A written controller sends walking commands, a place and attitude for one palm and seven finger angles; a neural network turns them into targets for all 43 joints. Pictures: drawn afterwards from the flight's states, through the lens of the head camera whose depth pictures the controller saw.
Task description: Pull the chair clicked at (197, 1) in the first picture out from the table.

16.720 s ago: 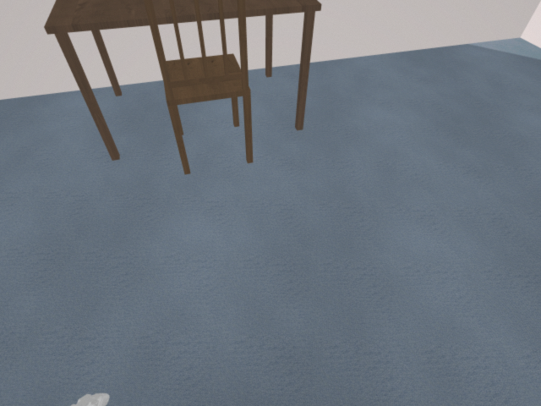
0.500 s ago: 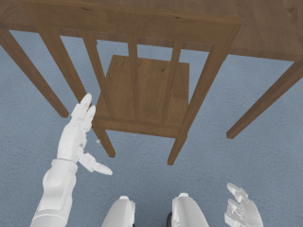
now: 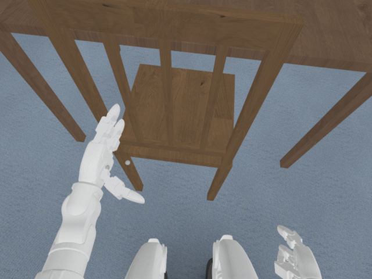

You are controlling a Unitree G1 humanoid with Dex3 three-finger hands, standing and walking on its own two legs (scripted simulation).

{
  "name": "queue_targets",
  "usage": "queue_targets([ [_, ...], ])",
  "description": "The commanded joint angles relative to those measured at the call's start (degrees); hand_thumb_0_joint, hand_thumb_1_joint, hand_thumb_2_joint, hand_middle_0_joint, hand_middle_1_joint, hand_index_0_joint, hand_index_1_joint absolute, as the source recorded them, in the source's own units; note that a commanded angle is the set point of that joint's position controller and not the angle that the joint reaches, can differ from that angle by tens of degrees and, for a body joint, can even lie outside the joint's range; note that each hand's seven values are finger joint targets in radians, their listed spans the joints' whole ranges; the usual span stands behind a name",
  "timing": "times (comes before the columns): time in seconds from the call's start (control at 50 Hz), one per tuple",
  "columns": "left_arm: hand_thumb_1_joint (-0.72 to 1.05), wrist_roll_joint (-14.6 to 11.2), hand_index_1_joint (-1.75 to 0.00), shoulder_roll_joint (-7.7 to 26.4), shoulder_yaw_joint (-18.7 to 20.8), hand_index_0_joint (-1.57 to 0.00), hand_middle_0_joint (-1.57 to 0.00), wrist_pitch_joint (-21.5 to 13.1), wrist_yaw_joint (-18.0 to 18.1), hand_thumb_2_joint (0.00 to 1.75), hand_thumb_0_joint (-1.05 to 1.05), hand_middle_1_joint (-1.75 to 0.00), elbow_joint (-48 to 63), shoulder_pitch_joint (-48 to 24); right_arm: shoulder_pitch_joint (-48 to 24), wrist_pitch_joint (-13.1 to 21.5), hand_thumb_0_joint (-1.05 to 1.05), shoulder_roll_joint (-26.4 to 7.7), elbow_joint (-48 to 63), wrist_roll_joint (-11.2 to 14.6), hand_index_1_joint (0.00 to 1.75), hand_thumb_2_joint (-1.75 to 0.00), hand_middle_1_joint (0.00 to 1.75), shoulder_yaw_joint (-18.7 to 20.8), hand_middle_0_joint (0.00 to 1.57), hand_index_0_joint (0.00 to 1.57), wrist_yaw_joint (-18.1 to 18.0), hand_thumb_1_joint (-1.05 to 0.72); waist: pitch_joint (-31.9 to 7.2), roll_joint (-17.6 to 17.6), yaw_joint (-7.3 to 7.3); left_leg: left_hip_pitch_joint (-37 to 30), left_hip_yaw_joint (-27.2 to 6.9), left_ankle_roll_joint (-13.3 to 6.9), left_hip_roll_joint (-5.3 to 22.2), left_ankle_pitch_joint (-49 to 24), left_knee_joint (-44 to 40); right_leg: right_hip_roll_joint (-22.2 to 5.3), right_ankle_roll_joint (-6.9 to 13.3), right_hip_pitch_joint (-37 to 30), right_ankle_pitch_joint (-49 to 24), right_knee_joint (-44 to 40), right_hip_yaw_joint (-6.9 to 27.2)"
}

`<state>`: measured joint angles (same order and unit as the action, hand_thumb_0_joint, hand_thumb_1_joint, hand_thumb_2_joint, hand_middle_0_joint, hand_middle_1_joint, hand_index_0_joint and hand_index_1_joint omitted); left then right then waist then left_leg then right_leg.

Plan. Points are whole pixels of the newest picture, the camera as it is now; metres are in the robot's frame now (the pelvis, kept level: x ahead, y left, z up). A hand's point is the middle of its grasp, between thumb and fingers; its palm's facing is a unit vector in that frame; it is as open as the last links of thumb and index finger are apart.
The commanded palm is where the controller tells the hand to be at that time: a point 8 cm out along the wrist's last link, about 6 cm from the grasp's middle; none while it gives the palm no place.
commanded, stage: push the fingers through the gap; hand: left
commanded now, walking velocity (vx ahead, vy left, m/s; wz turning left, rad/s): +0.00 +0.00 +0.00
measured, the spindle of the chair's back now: (168, 106) +0.47 +0.05 +0.05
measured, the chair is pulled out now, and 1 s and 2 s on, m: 0.00 0.00 0.00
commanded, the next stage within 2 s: hook a spindle and tug to test in 1.34 s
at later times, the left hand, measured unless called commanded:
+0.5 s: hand (137, 140) +0.40 +0.12 +0.02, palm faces -0.14 -0.99 -0.05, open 16.9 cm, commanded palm +0.38 +0.18 +0.02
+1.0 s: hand (139, 119) +0.45 +0.12 +0.02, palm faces -0.11 -0.99 -0.05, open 16.9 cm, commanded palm +0.42 +0.17 +0.02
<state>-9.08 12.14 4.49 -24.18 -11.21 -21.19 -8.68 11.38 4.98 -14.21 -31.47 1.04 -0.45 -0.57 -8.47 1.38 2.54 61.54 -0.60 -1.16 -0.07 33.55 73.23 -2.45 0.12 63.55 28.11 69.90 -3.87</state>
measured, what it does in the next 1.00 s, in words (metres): stands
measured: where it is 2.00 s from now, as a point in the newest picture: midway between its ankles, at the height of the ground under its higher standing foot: outside the picture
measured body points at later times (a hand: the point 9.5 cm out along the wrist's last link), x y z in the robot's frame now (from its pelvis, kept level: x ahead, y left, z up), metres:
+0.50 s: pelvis +0.00 +0.00 +0.00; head +0.13 +0.00 +0.43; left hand +0.40 +0.17 +0.03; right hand +0.12 -0.26 -0.12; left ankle +0.01 +0.10 -0.63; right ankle +0.05 -0.13 -0.63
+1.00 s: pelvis +0.00 +0.00 +0.00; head +0.14 +0.00 +0.42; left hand +0.45 +0.18 +0.03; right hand +0.08 -0.27 -0.13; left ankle +0.01 +0.10 -0.63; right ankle +0.05 -0.13 -0.63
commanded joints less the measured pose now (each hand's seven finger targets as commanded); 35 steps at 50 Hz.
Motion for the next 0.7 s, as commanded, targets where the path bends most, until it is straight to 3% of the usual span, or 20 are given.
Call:
queue_targets([
  [0.0,-0.50,-0.53,-0.08,6.06,2.91,-0.06,-0.06,-3.64,0.89,0.30,0.00,-0.08,10.16,-12.19,2.26,1.75,0.00,-8.54,6.92,-0.01,0.30,-0.90,0.30,3.42,0.20,0.20,-0.44,-0.90,-22.68,-0.01,1.11,-12.23,-1.91,0.47,-0.24,-19.04,-10.94,1.33,1.67,-16.32,-13.13,-8.05,1.60],
  [0.14,-0.50,0.02,-0.08,7.70,5.01,-0.06,-0.06,-4.61,1.56,0.30,0.00,-0.08,5.24,-18.53,3.01,1.09,0.00,-8.72,5.76,-0.13,0.30,-0.90,0.30,3.27,0.20,0.20,-0.53,-0.90,-22.02,-1.45,1.74,-9.56,-1.45,0.22,-0.39,-16.65,-10.52,1.50,1.53,-16.76,-12.11,-8.27,2.17],
  [0.18,-0.50,0.03,-0.08,7.69,4.70,-0.06,-0.06,-4.95,1.20,0.30,0.00,-0.08,4.95,-21.02,3.12,1.19,0.00,-8.63,5.58,-0.15,0.30,-0.90,0.30,3.23,0.20,0.20,-0.55,-0.90,-22.89,0.91,1.90,-10.16,-1.23,0.18,-0.48,-16.51,-10.39,1.49,1.57,-16.46,-11.93,-8.43,2.37],
  [0.2,-0.50,0.01,-0.08,8.65,5.46,-0.06,-0.06,-5.04,1.10,0.30,0.00,-0.08,4.07,-22.65,3.50,1.15,0.00,-8.87,5.02,-0.12,0.30,-0.90,0.30,3.32,0.20,0.20,-0.66,-0.90,-23.22,-0.23,2.35,-10.24,-1.38,0.15,-0.33,-16.93,-10.22,1.51,1.52,-16.46,-12.48,-8.28,2.38],
  [0.26,-0.50,0.01,-0.08,6.85,3.79,-0.06,-0.06,-5.05,0.57,0.30,0.00,-0.08,3.02,-23.38,4.18,1.23,0.00,-8.69,4.88,-0.12,0.30,-0.90,0.30,3.43,0.20,0.20,-0.53,-0.90,-24.73,2.43,2.17,-12.40,-1.68,0.40,-0.28,-19.97,-10.45,1.47,1.78,-16.27,-14.48,-7.78,2.06],
  [0.36,-0.50,0.25,-0.08,7.78,5.01,-0.06,-0.06,-4.63,0.94,0.30,0.00,-0.08,-0.55,-25.61,5.30,0.52,0.00,-9.02,3.88,-0.18,0.30,-0.90,0.30,3.67,0.20,0.20,-0.28,-0.90,-24.79,-0.69,2.76,-11.09,-1.71,0.30,-0.16,-20.26,-10.16,1.60,1.53,-16.80,-15.44,-7.77,2.05],
  [0.46,-0.50,1.00,-0.08,8.65,6.06,-0.06,-0.06,-5.82,2.22,0.30,0.00,-0.08,-1.62,-30.20,5.90,-0.05,0.00,-8.85,3.74,-0.49,0.30,-0.90,0.30,3.65,0.20,0.20,0.00,-0.90,-26.20,1.59,2.59,-11.46,-1.32,0.36,-0.42,-20.64,-10.12,1.62,1.63,-17.02,-15.84,-7.57,2.40],
  [0.5,-0.50,1.12,-0.08,9.29,6.92,-0.06,-0.06,-6.16,2.53,0.30,0.00,-0.08,-2.80,-29.58,6.23,-0.31,0.00,-8.77,3.55,-0.59,0.30,-0.90,0.30,3.58,0.20,0.20,0.26,-0.90,-27.01,0.98,2.37,-11.32,-1.18,0.45,-0.35,-20.97,-10.19,1.66,1.57,-18.08,-16.64,-7.64,2.62],
  [0.54,-0.50,1.50,-0.08,7.76,5.12,-0.06,-0.06,-6.34,2.44,0.30,0.00,-0.08,-4.65,-33.33,6.39,-0.49,0.00,-8.75,2.86,-0.55,0.30,-0.90,0.30,3.55,0.20,0.20,0.34,-0.90,-24.96,-0.36,3.99,-9.55,-0.97,0.18,-0.33,-18.73,-9.81,1.68,1.30,-17.00,-15.42,-8.10,2.73],
  [0.6,-0.50,1.92,-0.08,10.56,7.42,-0.06,-0.06,-6.81,2.42,0.30,0.00,-0.08,-6.93,-36.29,7.00,-0.65,0.00,-9.07,2.29,-0.65,0.30,-0.90,0.30,3.59,0.20,0.20,0.11,-0.90,-25.66,0.65,3.80,-9.21,-0.89,0.16,-0.41,-17.99,-9.66,1.71,1.45,-16.79,-14.62,-7.99,2.97],
  [0.64,-0.50,1.87,-0.08,8.98,6.39,-0.06,-0.06,-6.88,2.22,0.30,0.00,-0.08,-8.52,-37.21,7.20,-0.79,0.00,-8.97,2.12,-0.68,0.30,-0.90,0.30,3.55,0.20,0.20,0.22,-0.90,-25.82,1.61,3.99,-10.33,-1.02,0.27,-0.39,-18.85,-9.65,1.81,1.53,-15.67,-14.81,-7.92,2.80],
  [0.66,-0.50,1.67,-0.08,9.17,6.56,-0.06,-0.06,-7.02,2.14,0.30,0.00,-0.08,-8.23,-39.43,7.36,-0.72,0.00,-8.95,2.06,-0.77,0.30,-0.90,0.30,3.56,0.20,0.20,0.22,-0.90,-26.80,1.81,4.34,-10.40,-0.90,0.12,-0.45,-19.36,-9.35,1.81,1.50,-16.07,-15.38,-7.82,2.85],
  [0.68,-0.50,1.67,-0.08,10.49,8.15,-0.06,-0.06,-6.78,2.09,0.30,0.00,-0.08,-10.19,-38.29,7.79,-0.86,0.00,-9.02,1.97,-0.81,0.30,-0.90,0.30,3.56,0.20,0.20,0.25,-0.90,-26.73,0.48,3.76,-9.53,-0.95,0.23,-0.48,-18.97,-9.60,1.91,1.48,-17.18,-15.24,-7.87,2.85],
])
